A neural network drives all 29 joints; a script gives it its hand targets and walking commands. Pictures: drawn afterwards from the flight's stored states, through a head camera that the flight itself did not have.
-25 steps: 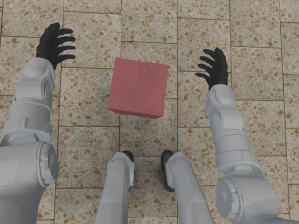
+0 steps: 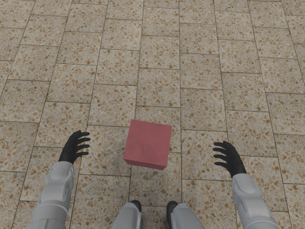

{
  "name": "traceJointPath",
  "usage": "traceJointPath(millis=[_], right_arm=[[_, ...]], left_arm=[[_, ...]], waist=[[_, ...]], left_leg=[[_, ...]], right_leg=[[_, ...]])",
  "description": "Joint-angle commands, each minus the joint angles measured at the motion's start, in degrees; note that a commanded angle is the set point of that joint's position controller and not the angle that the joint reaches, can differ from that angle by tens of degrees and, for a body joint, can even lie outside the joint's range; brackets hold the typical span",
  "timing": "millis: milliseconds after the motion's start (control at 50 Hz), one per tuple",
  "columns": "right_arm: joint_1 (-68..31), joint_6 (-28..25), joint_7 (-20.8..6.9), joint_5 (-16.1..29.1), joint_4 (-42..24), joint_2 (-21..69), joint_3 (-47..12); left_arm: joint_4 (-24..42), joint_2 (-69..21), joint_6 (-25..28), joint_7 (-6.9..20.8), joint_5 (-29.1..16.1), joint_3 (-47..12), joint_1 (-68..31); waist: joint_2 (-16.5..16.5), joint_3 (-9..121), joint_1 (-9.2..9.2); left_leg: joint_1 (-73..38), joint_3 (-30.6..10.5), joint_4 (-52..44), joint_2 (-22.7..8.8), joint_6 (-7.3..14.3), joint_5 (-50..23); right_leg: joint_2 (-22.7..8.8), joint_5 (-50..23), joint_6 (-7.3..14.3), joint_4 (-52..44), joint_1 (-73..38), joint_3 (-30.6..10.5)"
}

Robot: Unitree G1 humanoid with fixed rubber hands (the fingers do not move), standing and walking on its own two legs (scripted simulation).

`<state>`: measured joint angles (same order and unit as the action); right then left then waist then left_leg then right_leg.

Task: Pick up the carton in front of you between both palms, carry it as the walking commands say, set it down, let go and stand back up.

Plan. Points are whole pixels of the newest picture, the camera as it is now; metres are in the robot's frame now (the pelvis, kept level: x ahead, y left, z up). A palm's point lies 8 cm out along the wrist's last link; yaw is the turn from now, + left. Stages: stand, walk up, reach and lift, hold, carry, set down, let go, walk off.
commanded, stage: let go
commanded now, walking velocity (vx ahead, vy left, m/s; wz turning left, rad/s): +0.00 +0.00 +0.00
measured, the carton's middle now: (148, 146) +0.44 +0.03 -0.60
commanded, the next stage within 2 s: stand in 0.82 s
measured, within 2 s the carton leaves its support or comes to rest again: neither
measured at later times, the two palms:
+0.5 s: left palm (61, 208) +0.20 +0.21 -0.02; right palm (279, 208) +0.19 -0.25 -0.02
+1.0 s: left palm (35, 226) +0.16 +0.26 -0.04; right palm (294, 225) +0.16 -0.29 -0.04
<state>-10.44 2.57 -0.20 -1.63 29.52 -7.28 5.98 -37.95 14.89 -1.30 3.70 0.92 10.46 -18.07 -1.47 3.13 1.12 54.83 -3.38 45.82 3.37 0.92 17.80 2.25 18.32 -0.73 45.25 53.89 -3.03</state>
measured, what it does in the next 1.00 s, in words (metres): stands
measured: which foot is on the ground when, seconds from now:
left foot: down 0.00-1.00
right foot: down 0.00-1.00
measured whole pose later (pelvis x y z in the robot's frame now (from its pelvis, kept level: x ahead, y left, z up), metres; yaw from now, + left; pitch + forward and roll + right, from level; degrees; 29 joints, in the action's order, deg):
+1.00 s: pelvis +0.03 -0.02 +0.04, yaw -1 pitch -1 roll +0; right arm 11.6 2.1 1.6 -2.4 37.9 -17.0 2.3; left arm -35.9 17.8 -1.8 -0.1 2.6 3.4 13.3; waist 0.1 -1.4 0.1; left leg 12.4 -3.4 30.4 1.6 0.1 17.5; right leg 3.1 17.6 1.2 30.3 12.1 -3.8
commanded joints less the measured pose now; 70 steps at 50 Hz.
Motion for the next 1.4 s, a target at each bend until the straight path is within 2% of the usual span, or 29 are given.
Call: traceJointPath(millis=[0, 20, 100, 120, 140, 180, 340, 360, 380, 420, 440, 460, 480, 500, 560, 640, 660, 760, 840, 920, 980, 1000, 1060, 1080, 1160, 1200, 1240, 1280, 1380], right_arm=[[8.48, -2.25, -0.75, 0.99, -5.46, -5.89, 0.01], [4.70, -2.23, -1.27, 0.70, -8.09, -6.47, 0.74], [13.07, -3.60, -1.65, 0.48, -5.69, -6.25, -1.02], [14.95, -4.34, -1.52, 2.91, -6.92, -6.21, -1.99], [17.30, -4.41, -1.86, 2.92, -8.28, -6.89, -1.23], [17.87, -4.34, -2.15, 2.94, -9.32, -8.47, -3.19], [22.89, -1.74, -2.54, 2.50, -9.53, -10.25, -2.81], [23.89, -0.78, -2.71, 2.63, -10.23, -6.52, -4.90], [21.48, -0.81, -2.79, 3.67, -11.56, -7.80, -3.21], [19.15, 0.57, -3.36, 2.77, -10.50, -10.59, -3.52], [20.76, 1.45, -3.26, 0.75, -11.71, -10.67, -1.94], [23.26, 2.27, -3.10, 3.37, -9.25, -7.00, -4.75], [21.90, 2.72, -2.64, 1.50, -10.72, -11.55, -0.81], [19.83, 3.18, -2.87, 0.84, -11.63, -10.86, -2.50], [20.82, 4.41, -3.16, 1.85, -10.29, -9.95, -2.55], [19.13, 4.93, -3.14, 1.73, -10.32, -8.12, -2.95], [21.85, 4.91, -2.79, 1.11, -10.60, -11.70, -0.59], [19.44, 9.81, -0.52, -0.21, -15.59, -8.49, -3.23], [21.90, 1.32, 2.44, -0.67, -1.29, -14.66, -2.11], [15.23, -1.54, 2.32, -1.14, 2.53, -16.16, -2.32], [18.35, -2.71, 1.64, -0.57, 4.94, -17.33, -1.22], [19.22, -2.66, 1.46, -1.03, 7.40, -17.24, -1.84], [18.41, -3.39, 1.82, -0.95, 9.30, -19.62, -1.53], [18.47, -3.12, 1.68, -0.33, 9.25, -19.13, -1.88], [19.67, -3.58, 2.18, -0.22, 13.14, -19.63, -2.98], [18.03, -3.33, 2.23, -0.42, 13.85, -20.45, -2.80], [17.11, -3.44, 2.11, -0.05, 14.22, -20.62, -2.65], [19.32, -3.64, 1.73, -0.42, 14.38, -21.33, -2.37], [16.91, -4.02, 1.96, 0.05, 16.38, -21.89, -3.08]], left_arm=[[4.37, 4.46, 1.85, -0.66, 0.53, -0.13, 4.58], [6.11, 6.53, 2.08, -0.87, 1.34, 1.93, 5.70], [8.18, 2.08, 3.31, -1.23, -1.54, -2.42, 10.71], [8.41, 2.05, 3.73, -1.57, 0.83, -2.45, 17.59], [8.69, 5.57, 3.73, -1.84, -0.14, -1.08, 17.03], [11.77, 2.87, 4.02, -1.43, -0.06, -3.25, 20.37], [17.38, 0.36, 1.10, 0.41, -2.27, -6.85, 26.73], [13.54, 2.41, 0.23, 0.29, -2.20, -5.89, 32.75], [18.72, 3.09, -0.11, 0.63, -0.66, -6.61, 27.25], [14.51, 3.14, -2.18, 0.17, -0.68, -5.83, 29.49], [17.77, 0.93, -2.44, 0.57, -1.35, -8.07, 27.42], [16.13, 0.36, -2.96, 0.90, -1.94, -9.66, 31.33], [18.23, 5.97, -3.16, 0.76, -0.05, -4.13, 27.13], [18.92, 3.50, -3.86, 0.60, -1.03, -4.99, 28.72], [18.47, 2.97, -4.63, 0.67, -1.45, -7.93, 27.11], [20.53, 2.93, -5.71, 1.48, -0.06, -5.42, 27.74], [19.68, 3.23, -6.05, 1.40, 0.69, -6.10, 26.52], [16.78, 6.67, -4.15, -1.20, -0.05, -4.04, 30.40], [10.83, 10.45, -0.62, -3.98, 2.72, -4.52, 27.34], [7.24, 9.77, 0.75, -4.05, 1.70, -5.27, 29.95], [5.76, 9.14, 0.93, -3.96, 1.25, -5.65, 28.96], [4.69, 11.14, 0.97, -4.25, 1.78, -5.55, 30.46], [3.83, 9.76, 1.34, -4.96, 1.17, -5.82, 28.43], [3.80, 12.06, 1.63, -4.88, 0.72, -5.81, 29.68], [1.66, 11.52, 2.11, -5.29, 0.83, -6.09, 29.62], [1.16, 12.37, 1.99, -5.06, 0.66, -6.08, 30.51], [-0.53, 12.68, 2.20, -5.03, 1.18, -6.81, 29.11], [-1.37, 14.21, 2.10, -5.07, 0.49, -6.13, 28.61], [-2.82, 12.89, 2.56, -5.21, 0.36, -7.32, 28.52]], waist=[[4.38, 29.96, 1.08], [4.04, 28.52, -1.33], [1.44, 17.25, 0.60], [6.14, 20.64, -1.73], [0.27, 19.97, 1.53], [3.67, 17.28, -2.12], [-0.17, 4.71, 0.75], [-1.81, 4.55, -3.01], [2.79, 1.96, -0.37], [2.68, -5.28, -2.70], [-4.48, -3.38, 0.88], [1.70, -3.53, -1.53], [-2.61, -0.16, -0.14], [-0.54, -1.67, -2.80], [0.37, -5.39, 0.61], [0.89, -5.63, -3.23], [-0.41, -6.01, 1.08], [-2.55, -5.36, -1.69], [4.85, -7.24, 0.35], [3.09, -4.78, -2.40], [4.32, -1.16, -0.46], [-2.26, -1.28, -1.59], [3.96, 2.00, -0.92], [-1.03, 2.68, -1.34], [5.06, 1.44, -1.19], [-2.11, -1.06, -2.09], [4.12, -0.74, 0.09], [-0.64, -0.81, -1.03], [2.79, -3.02, -1.32]], left_leg=[[-32.11, -0.09, -5.62, -2.01, -1.77, -23.57], [-31.66, -0.23, -7.59, -2.11, -0.94, -22.48], [-35.46, -0.86, -12.02, -2.33, -1.19, -22.72], [-37.89, 0.18, -12.54, -1.40, -2.38, -28.55], [-40.25, -0.87, -12.99, -2.30, -0.53, -28.53], [-40.54, 0.61, -16.24, -1.25, -1.67, -29.35], [-45.89, 1.31, -21.80, -0.82, -1.87, -20.49], [-47.13, 1.05, -23.29, -1.06, -1.07, -20.53], [-46.23, 1.38, -22.93, -0.95, -1.54, -19.41], [-45.06, 1.05, -24.05, -1.73, -1.56, -13.61], [-50.29, 1.94, -23.66, -1.33, -1.27, -15.33], [-48.34, 2.58, -23.23, -0.71, -1.75, -14.43], [-49.54, 2.05, -23.47, -0.99, -0.72, -13.10], [-47.98, 2.01, -23.26, -1.38, -1.16, -10.53], [-49.47, 2.30, -23.40, -1.23, -1.11, -8.35], [-50.19, 2.89, -22.96, -0.88, -1.12, -12.90], [-50.91, 2.87, -24.31, -1.20, -1.36, -12.72], [-51.35, 2.10, -22.34, -1.63, -0.42, -7.99], [-41.12, -1.77, -22.22, -4.86, -1.10, 5.19], [-39.44, -3.46, -21.63, -6.36, -0.74, -4.86], [-42.58, -3.76, -20.24, -6.92, 0.24, -7.51], [-44.43, -3.56, -18.98, -6.28, 0.12, -10.42], [-48.52, -3.50, -17.05, -6.72, 0.19, -18.93], [-48.70, -2.98, -17.83, -7.17, -0.71, -17.92], [-47.51, -3.29, -19.45, -7.36, -0.48, -22.43], [-47.51, -4.81, -19.32, -8.42, 0.02, -23.14], [-47.36, -3.46, -20.19, -7.69, -0.40, -18.01], [-45.84, -3.26, -20.71, -7.57, -0.81, -18.47], [-46.88, -4.96, -22.25, -8.56, 0.15, -22.70]], right_leg=[[0.49, -19.25, -1.07, -5.04, -20.84, 1.93], [0.21, -16.71, -1.39, -6.21, -21.89, 1.87], [-0.22, -17.74, -0.88, -11.70, -26.57, 1.46], [-0.47, -25.11, -1.04, -12.12, -32.81, 0.17], [-0.23, -27.16, -2.35, -13.07, -30.00, 0.08], [-0.22, -28.45, -1.04, -16.29, -37.56, -0.55], [-0.47, -25.41, -0.41, -21.91, -45.73, -0.41], [-0.75, -26.13, -1.54, -21.77, -46.53, 0.58], [-1.06, -22.76, -1.02, -23.12, -45.08, 0.00], [-1.53, -13.35, 0.15, -24.82, -43.63, 0.36], [-0.58, -18.57, -0.89, -24.84, -41.98, 1.54], [-0.96, -19.34, -0.44, -24.37, -44.39, -0.05], [-0.63, -18.63, -1.08, -23.42, -45.86, 0.19], [-1.15, -13.99, -1.01, -22.66, -47.74, 0.88], [-0.32, -12.83, -0.54, -22.95, -45.29, 0.78], [-1.23, -14.07, -0.55, -24.63, -46.84, 0.86], [-0.88, -17.62, -0.39, -24.58, -47.17, 1.51], [-0.81, -4.54, -1.18, -23.49, -44.83, 2.26], [-3.47, 4.71, 0.05, -22.33, -37.07, -4.18], [-3.88, -5.76, 0.64, -20.52, -40.48, -3.68], [-4.95, -7.25, 0.98, -20.40, -40.55, -4.87], [-4.96, -12.11, 1.28, -21.02, -41.30, -4.85], [-5.57, -17.10, 0.74, -21.00, -41.78, -5.24], [-4.29, -16.93, 0.89, -20.12, -42.51, -3.89], [-5.16, -18.26, 2.11, -18.92, -44.29, -5.79], [-5.08, -17.52, 1.32, -19.88, -42.12, -3.66], [-5.61, -15.48, 1.74, -21.30, -41.95, -6.48], [-5.84, -18.00, 1.17, -20.65, -45.45, -5.53], [-6.31, -18.67, 1.86, -21.24, -44.27, -5.78]])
